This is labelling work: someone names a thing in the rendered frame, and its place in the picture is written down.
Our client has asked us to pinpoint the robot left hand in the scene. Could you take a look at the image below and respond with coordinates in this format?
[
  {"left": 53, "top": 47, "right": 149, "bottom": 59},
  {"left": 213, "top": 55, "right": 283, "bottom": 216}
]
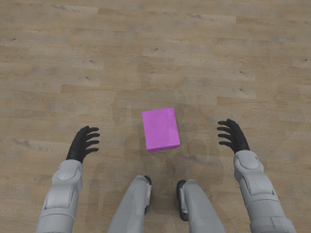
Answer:
[{"left": 66, "top": 126, "right": 100, "bottom": 164}]

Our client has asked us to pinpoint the right robot forearm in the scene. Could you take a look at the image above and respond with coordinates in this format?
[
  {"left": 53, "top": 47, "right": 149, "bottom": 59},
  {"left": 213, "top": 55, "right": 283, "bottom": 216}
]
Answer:
[{"left": 233, "top": 150, "right": 296, "bottom": 233}]

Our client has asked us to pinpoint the robot left shin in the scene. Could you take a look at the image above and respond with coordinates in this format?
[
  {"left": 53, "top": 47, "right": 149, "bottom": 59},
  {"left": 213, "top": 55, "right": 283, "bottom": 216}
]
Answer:
[{"left": 131, "top": 176, "right": 148, "bottom": 208}]

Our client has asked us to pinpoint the robot right hand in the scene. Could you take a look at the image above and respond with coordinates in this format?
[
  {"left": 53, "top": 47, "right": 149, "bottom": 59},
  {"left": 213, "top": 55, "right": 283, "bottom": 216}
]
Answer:
[{"left": 217, "top": 118, "right": 250, "bottom": 154}]

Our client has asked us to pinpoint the carton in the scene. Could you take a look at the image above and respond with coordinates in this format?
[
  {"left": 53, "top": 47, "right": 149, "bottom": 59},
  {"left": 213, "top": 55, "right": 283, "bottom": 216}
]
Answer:
[{"left": 142, "top": 107, "right": 181, "bottom": 152}]

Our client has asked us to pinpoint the robot left foot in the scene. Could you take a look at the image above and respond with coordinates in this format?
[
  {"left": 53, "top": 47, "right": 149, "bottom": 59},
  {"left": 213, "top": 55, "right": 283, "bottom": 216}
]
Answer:
[{"left": 144, "top": 176, "right": 152, "bottom": 215}]

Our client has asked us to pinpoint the left robot forearm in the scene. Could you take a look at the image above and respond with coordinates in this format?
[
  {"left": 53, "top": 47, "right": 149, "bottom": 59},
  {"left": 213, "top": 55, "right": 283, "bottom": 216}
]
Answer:
[{"left": 35, "top": 159, "right": 84, "bottom": 233}]

